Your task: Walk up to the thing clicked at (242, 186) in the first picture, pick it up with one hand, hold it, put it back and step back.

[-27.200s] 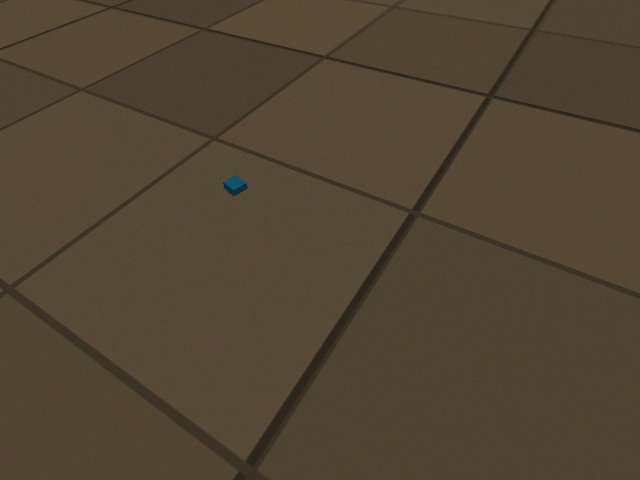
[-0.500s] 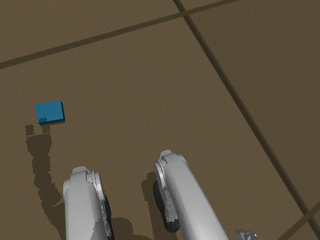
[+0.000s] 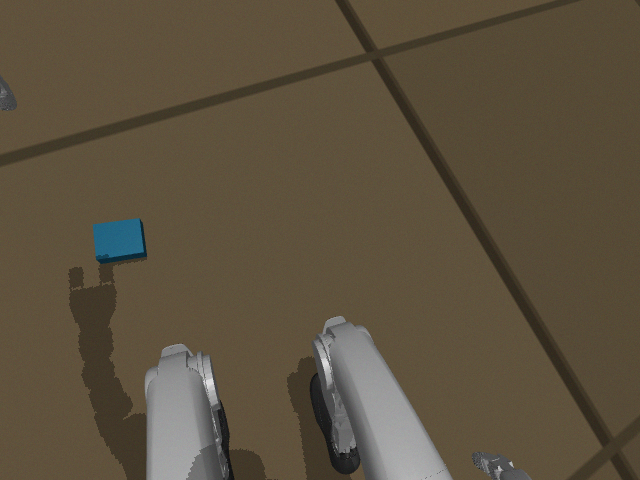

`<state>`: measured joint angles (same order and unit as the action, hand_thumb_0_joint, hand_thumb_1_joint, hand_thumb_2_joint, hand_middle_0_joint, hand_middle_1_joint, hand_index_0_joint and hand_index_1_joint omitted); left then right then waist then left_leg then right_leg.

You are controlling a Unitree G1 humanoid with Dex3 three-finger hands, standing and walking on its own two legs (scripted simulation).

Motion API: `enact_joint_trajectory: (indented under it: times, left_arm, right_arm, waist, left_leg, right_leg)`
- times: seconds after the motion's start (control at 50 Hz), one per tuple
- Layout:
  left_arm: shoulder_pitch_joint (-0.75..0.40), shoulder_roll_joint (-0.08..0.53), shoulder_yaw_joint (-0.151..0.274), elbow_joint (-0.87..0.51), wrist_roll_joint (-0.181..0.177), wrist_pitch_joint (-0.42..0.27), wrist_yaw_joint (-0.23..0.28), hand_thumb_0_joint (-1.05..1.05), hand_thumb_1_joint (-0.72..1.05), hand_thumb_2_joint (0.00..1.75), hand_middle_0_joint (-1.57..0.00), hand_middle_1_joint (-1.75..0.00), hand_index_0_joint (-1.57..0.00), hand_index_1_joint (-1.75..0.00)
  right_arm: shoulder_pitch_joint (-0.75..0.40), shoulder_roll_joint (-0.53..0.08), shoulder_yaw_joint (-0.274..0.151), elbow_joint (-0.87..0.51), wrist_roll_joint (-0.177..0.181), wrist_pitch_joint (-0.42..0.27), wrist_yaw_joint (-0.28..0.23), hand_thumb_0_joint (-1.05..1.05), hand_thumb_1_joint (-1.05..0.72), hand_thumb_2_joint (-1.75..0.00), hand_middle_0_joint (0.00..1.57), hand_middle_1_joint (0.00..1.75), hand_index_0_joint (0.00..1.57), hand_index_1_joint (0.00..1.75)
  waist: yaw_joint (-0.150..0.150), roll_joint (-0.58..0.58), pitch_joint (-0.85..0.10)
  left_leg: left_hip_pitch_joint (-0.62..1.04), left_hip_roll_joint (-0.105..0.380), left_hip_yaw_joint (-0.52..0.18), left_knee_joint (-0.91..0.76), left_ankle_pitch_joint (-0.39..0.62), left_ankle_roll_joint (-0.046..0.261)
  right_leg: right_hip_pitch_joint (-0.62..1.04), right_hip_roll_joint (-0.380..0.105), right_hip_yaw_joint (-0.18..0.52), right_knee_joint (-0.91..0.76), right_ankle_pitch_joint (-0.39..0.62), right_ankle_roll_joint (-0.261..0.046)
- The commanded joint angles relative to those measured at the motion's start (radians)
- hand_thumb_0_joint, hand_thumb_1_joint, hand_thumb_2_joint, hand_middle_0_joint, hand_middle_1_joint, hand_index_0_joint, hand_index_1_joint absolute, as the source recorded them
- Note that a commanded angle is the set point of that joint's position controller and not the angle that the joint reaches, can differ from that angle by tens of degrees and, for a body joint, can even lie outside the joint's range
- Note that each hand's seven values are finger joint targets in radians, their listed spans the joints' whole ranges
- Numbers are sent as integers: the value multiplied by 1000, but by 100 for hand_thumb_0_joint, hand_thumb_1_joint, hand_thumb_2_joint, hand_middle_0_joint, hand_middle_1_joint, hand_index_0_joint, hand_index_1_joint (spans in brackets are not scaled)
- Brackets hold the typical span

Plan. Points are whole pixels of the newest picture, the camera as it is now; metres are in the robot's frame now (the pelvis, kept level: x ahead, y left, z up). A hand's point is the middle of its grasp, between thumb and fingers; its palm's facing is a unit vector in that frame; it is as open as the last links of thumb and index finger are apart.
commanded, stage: go down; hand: left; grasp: from above
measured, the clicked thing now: (120, 240) +0.56 +0.27 -0.48
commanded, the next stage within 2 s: approach in 1.18 s
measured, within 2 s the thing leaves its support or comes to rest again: neither
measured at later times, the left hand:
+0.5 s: hand out of the picture +0.53 +0.32 -0.03, palm faces -0.44 -0.04 -0.90, open 14.0 cm
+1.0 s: hand out of the picture +0.53 +0.32 -0.03, palm faces -0.44 -0.03 -0.90, open 14.0 cm
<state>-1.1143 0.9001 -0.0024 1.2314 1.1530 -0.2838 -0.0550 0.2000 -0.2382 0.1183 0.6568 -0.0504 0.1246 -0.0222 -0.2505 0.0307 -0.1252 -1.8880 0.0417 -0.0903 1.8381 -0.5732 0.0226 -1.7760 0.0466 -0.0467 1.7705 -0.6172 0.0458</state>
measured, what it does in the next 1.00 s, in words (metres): stands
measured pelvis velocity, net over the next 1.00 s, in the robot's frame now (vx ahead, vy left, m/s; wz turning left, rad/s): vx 0.01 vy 0.00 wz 0.00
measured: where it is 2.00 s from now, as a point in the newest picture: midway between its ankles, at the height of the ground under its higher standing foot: (279, 452)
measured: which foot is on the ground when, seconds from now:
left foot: down 0.00-1.00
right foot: down 0.00-1.00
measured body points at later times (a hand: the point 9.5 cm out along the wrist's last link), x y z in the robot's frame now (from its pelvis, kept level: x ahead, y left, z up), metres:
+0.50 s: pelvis +0.00 +0.00 +0.02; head +0.22 +0.07 +0.41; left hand +0.55 +0.32 +0.02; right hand +0.04 -0.26 -0.09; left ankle +0.09 +0.11 -0.47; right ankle +0.09 -0.14 -0.47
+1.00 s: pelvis +0.01 +0.00 +0.03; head +0.22 +0.06 +0.42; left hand +0.55 +0.32 +0.02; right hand +0.04 -0.26 -0.08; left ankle +0.09 +0.11 -0.47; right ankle +0.09 -0.14 -0.47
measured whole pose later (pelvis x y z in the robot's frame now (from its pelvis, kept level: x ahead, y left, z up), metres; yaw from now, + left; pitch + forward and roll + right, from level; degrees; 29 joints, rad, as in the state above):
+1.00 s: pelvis +0.01 +0.00 +0.03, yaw +0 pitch +35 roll -8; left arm -1.08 0.89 0.02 1.24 1.17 -0.28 -0.01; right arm 0.22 -0.23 0.10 0.67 -0.05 0.13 -0.01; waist -0.25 0.04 -0.13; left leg -1.81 0.05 -0.08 1.76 -0.57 0.03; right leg -1.70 0.05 -0.04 1.68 -0.61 0.05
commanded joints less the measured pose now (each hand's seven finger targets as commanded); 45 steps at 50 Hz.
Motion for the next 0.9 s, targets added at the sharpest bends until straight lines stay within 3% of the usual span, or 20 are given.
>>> enact_joint_trajectory:
  times: [0.0,0.4,0.46,0.56,0.62,0.68,0.7,0.76,0.8,0.88]
  left_arm:
    - [-406,272,61,-177,-14,1,48,0,-55,98,-5,-109,-7,-107]
    - [-395,270,67,-163,-12,12,49,0,-55,97,-6,-108,-8,-106]
    - [-397,265,64,-171,-8,8,51,0,-55,97,-6,-108,-8,-106]
    - [-376,281,76,-150,-14,7,56,0,-55,96,-5,-109,-8,-107]
    - [-380,236,46,-119,-8,8,54,0,-54,95,-6,-108,-9,-105]
    - [-374,267,65,-135,-7,2,63,0,-53,94,-5,-109,-9,-106]
    - [-392,246,53,-140,-10,-1,61,0,-53,94,-6,-110,-9,-106]
    - [-383,271,68,-143,-8,-2,73,0,-53,94,-6,-110,-9,-106]
    - [-375,288,79,-160,0,1,77,0,-55,95,-6,-109,-9,-106]
    - [-356,247,62,-156,-10,5,77,0,-55,96,-6,-109,-8,-106]
  right_arm:
    - [199,-224,-75,-15,-2,-4,-18,0,-91,-90,20,30,20,30]
    - [197,-221,-83,-13,4,-5,-16,0,-92,-90,20,30,20,30]
    - [202,-218,-82,-9,1,-4,-15,0,-92,-90,20,30,20,30]
    - [205,-219,-80,-8,2,-4,-13,0,-92,-90,20,30,20,30]
    - [203,-217,-79,-7,3,-5,-13,0,-92,-90,20,30,20,30]
    - [202,-220,-80,-11,2,-5,-13,0,-92,-90,20,30,20,30]
    - [203,-215,-79,-10,1,-5,-12,0,-92,-90,20,30,20,30]
    - [204,-216,-78,-13,2,-5,-11,0,-92,-90,20,30,20,30]
    - [209,-217,-81,-12,1,-4,-9,0,-92,-91,20,30,20,30]
    - [206,-212,-84,-14,3,-3,-6,0,-92,-91,20,30,20,30]
  waist:
    - [-3,322,-653]
    - [1,323,-639]
    - [-8,328,-652]
    - [3,306,-634]
    - [-13,311,-605]
    - [1,308,-620]
    - [-15,315,-612]
    - [-5,310,-618]
    - [1,311,-661]
    - [0,316,-638]
  left_leg:
    - [658,7,-14,-246,165,6]
    - [714,12,-30,-303,147,1]
    - [725,11,-23,-288,191,3]
    - [718,9,-26,-302,195,3]
    - [721,14,-33,-314,172,1]
    - [718,10,-30,-314,164,0]
    - [703,9,-16,-302,167,4]
    - [696,5,-13,-305,156,4]
    - [712,4,-9,-293,199,6]
    - [728,8,-14,-300,215,4]
  right_leg:
    - [198,17,-43,-196,192,-86]
    - [223,19,-40,-240,179,-87]
    - [224,21,-38,-242,204,-87]
    - [249,20,-37,-254,207,-87]
    - [220,23,-41,-256,187,-88]
    - [239,20,-38,-258,185,-88]
    - [238,22,-34,-265,192,-87]
    - [259,22,-33,-269,188,-86]
    - [272,23,-32,-265,215,-87]
    - [255,24,-33,-267,217,-87]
